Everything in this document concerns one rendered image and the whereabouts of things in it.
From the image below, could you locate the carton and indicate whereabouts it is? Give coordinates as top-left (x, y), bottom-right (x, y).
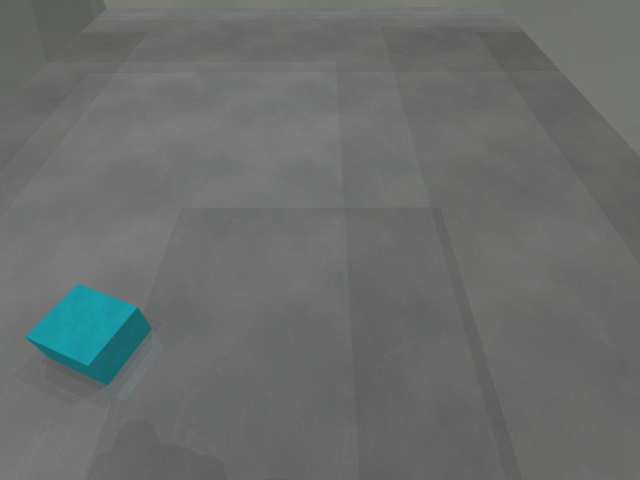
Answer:
top-left (25, 284), bottom-right (152, 385)

